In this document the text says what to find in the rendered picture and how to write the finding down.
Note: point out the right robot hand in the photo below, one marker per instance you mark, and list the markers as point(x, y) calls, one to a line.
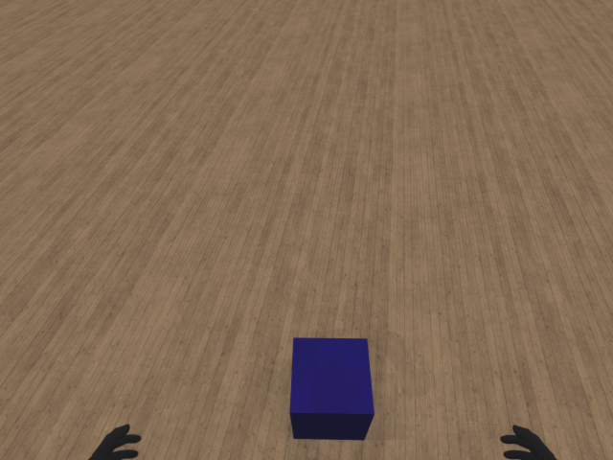
point(526, 439)

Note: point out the carton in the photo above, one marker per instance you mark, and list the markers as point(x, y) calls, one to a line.
point(331, 389)

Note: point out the left robot hand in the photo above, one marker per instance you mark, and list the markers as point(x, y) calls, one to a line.
point(113, 440)

